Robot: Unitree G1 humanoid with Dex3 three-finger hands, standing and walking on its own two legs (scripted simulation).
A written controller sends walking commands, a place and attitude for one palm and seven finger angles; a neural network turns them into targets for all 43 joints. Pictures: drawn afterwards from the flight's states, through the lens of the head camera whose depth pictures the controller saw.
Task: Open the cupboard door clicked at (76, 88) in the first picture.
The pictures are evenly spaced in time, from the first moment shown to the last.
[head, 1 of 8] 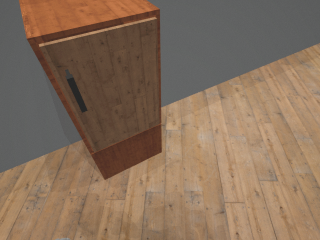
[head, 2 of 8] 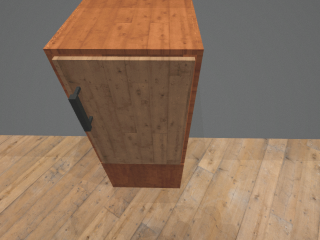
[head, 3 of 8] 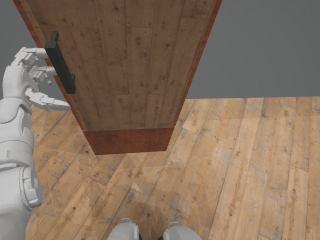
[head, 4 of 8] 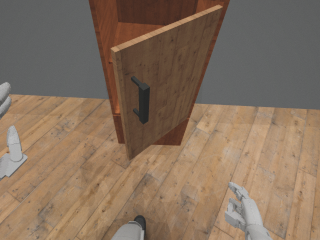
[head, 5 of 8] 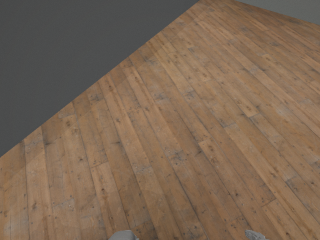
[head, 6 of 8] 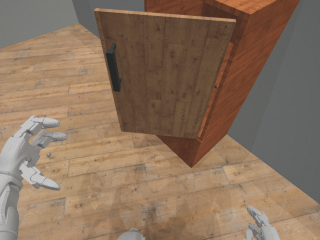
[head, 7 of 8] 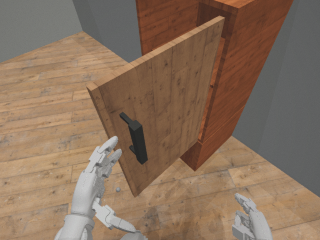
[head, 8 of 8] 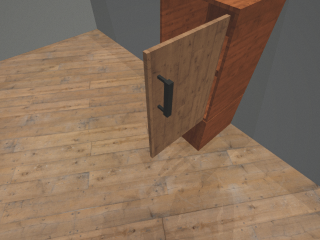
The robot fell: no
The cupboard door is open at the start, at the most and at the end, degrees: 0 93 90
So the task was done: yes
